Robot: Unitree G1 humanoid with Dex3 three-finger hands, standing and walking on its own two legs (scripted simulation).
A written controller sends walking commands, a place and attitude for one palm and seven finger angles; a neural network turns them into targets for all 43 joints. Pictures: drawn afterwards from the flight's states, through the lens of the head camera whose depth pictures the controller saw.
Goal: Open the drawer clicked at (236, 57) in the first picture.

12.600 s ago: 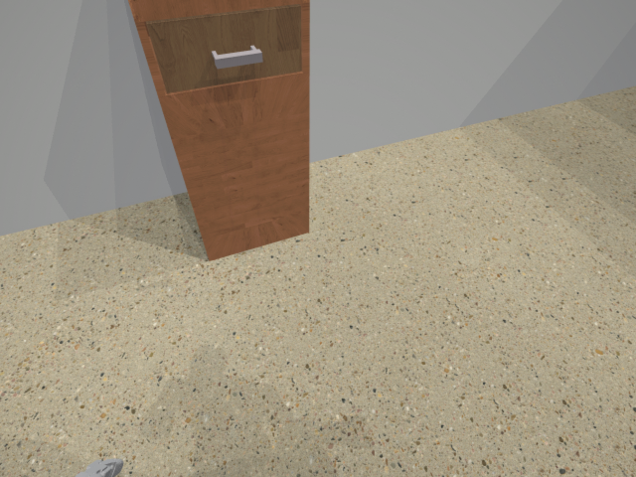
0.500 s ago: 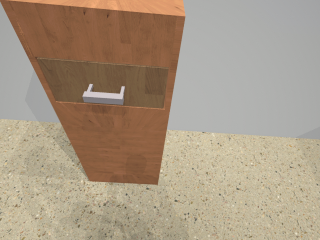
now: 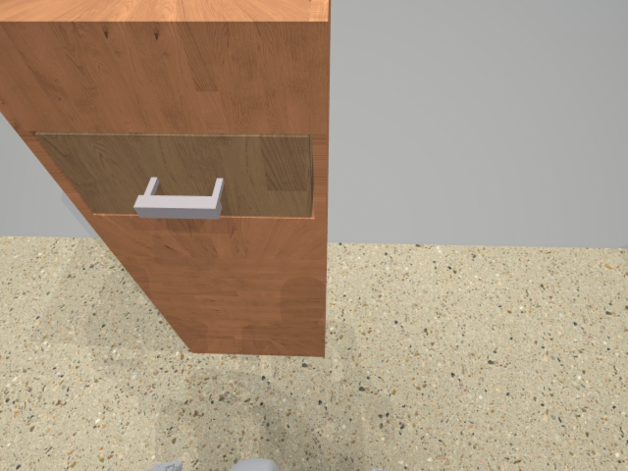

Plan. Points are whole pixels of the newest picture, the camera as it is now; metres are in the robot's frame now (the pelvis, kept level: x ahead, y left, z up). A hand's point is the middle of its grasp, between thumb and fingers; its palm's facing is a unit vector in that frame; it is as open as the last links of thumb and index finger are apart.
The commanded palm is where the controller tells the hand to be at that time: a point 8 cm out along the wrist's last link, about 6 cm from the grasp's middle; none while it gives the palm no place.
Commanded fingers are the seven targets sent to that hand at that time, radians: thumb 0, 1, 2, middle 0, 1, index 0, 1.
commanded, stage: come to a stop and stand still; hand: left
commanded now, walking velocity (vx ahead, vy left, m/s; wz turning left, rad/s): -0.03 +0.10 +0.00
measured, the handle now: (182, 195) +0.48 +0.23 +0.04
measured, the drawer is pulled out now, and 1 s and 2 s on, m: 0.00 0.00 0.00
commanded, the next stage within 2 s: look again from close up in 0.50 s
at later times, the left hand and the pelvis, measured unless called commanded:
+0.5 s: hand out of the picture -0.06 +0.20 -0.17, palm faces +0.05 -0.98 -0.19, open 7.4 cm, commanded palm none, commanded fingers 0.00 0.90 0.90 -0.20 -0.30 -0.20 -0.30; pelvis -0.03 +0.03 +0.01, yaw +0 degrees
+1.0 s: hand out of the picture +0.03 +0.26 -0.15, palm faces +0.00 -0.95 -0.30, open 7.4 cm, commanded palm none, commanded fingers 0.00 0.90 0.90 -0.20 -0.30 -0.20 -0.30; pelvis -0.05 +0.04 +0.00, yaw -1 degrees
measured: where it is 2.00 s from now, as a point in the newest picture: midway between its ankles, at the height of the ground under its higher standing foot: outside the picture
